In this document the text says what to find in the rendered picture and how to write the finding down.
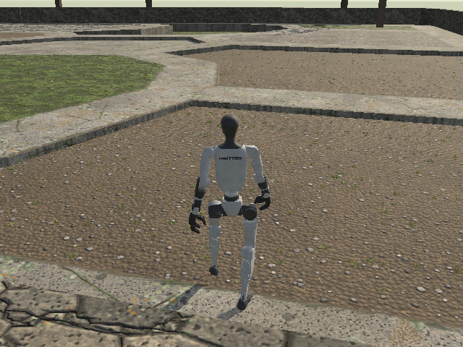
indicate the right robot forearm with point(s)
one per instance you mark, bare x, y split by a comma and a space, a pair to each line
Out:
264, 188

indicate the robot left shin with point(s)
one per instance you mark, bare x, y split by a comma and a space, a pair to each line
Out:
214, 247

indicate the left robot hand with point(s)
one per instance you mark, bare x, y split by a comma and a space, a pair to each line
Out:
192, 222

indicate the right robot hand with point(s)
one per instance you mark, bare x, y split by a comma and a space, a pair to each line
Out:
261, 199

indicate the left robot forearm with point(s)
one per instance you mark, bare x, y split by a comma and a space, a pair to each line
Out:
198, 198

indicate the robot right upper arm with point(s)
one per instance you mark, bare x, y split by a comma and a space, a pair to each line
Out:
257, 165

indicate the robot left upper arm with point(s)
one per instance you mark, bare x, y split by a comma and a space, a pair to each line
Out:
205, 165

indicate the left robot thigh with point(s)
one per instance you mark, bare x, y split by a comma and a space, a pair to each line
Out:
214, 214

